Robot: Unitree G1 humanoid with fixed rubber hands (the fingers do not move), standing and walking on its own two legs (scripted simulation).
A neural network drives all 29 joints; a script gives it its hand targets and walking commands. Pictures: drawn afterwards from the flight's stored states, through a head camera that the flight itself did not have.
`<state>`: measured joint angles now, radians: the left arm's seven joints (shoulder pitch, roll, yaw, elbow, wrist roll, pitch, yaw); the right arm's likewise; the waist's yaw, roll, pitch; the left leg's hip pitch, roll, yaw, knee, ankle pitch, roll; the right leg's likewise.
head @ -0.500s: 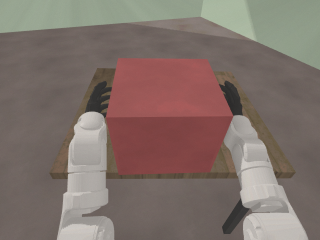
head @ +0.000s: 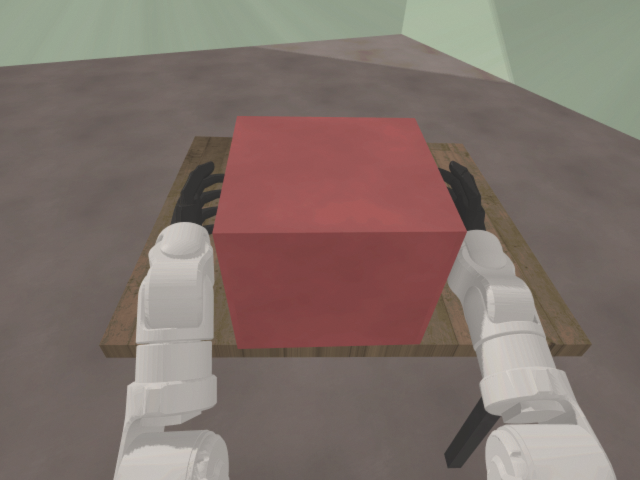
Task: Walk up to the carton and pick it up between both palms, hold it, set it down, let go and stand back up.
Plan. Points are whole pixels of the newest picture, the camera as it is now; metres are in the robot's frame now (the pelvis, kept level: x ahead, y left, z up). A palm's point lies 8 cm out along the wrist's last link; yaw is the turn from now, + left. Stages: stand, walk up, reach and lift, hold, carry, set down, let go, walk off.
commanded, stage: hold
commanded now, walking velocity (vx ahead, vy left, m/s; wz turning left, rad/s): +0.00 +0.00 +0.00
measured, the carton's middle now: (328, 230) +0.39 +0.00 +0.16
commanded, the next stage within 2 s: set down in 0.80 s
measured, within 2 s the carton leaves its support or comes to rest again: neither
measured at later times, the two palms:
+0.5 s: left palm (191, 229) +0.35 +0.16 +0.19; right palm (463, 228) +0.36 -0.16 +0.18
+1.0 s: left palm (190, 225) +0.36 +0.17 +0.18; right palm (457, 225) +0.37 -0.15 +0.18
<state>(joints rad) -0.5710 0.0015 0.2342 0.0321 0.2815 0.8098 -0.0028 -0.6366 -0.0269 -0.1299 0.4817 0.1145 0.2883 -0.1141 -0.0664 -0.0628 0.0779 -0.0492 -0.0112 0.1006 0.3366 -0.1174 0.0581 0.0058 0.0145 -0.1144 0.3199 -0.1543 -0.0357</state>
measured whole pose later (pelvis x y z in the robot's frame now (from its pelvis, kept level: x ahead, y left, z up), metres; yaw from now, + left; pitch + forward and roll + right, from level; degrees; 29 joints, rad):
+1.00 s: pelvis +0.01 +0.00 +0.00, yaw +1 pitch -10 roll -1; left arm -0.59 0.00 0.24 0.10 0.29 0.73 -0.02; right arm -0.63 -0.01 -0.16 0.52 0.09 0.22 -0.12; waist -0.05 -0.07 0.07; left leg -0.04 -0.01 0.09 0.33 -0.12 0.05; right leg 0.02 0.02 -0.12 0.31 -0.16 -0.04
